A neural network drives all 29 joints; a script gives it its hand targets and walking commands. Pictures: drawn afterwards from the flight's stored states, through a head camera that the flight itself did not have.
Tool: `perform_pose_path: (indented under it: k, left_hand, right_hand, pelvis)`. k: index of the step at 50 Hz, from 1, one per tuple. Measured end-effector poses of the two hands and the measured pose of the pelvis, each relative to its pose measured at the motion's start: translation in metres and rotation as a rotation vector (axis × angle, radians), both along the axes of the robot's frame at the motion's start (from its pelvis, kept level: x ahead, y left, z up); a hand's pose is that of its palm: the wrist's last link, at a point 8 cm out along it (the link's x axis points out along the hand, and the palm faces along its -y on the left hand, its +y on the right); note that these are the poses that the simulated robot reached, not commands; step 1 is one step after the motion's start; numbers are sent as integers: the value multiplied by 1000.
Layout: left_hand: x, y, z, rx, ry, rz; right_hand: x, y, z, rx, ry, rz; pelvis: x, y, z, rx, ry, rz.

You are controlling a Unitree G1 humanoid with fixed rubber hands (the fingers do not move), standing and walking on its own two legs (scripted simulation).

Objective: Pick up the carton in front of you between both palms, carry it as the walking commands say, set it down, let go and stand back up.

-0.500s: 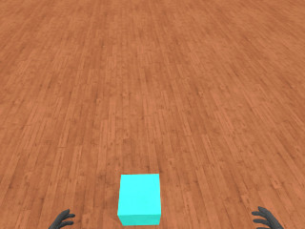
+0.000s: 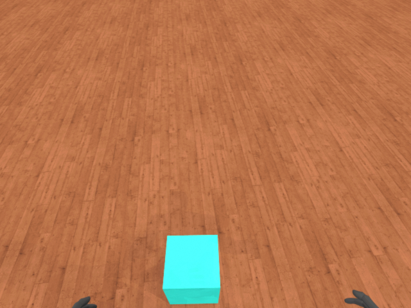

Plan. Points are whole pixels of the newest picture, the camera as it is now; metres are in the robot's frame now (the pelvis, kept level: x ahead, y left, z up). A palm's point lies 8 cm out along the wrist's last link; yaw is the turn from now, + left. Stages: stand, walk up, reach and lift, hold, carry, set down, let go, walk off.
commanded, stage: stand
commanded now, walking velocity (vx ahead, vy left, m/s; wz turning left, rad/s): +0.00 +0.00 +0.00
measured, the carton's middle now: (193, 270) +0.39 +0.09 -0.65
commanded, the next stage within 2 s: none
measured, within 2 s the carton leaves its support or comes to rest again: neither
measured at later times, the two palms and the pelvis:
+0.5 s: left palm out of the picture +0.07 +0.31 -0.11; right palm out of the picture +0.09 -0.31 -0.09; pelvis -0.01 +0.00 +0.00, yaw +1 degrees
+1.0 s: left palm out of the picture +0.06 +0.31 -0.10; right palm out of the picture +0.08 -0.31 -0.09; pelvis -0.01 +0.00 +0.00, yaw +2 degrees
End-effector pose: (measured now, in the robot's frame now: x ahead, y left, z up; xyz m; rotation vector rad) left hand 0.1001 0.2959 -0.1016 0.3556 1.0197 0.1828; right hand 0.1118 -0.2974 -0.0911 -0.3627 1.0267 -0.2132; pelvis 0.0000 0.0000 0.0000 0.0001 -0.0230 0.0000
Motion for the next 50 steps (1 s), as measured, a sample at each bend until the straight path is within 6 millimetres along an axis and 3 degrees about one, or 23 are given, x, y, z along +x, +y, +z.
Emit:
perform_pose_path:
  k: [20,50]
  left_hand:
    - [-27,9,-3,7,66,26]
    - [-40,17,-3,14,103,62]
  right_hand:
    - [-24,-7,-3,-9,64,-13]
    - [-27,-11,-4,-19,99,-4]
  pelvis:
    - [-11,1,3,-3,-14,7]
    - [-15,1,5,-5,-17,27]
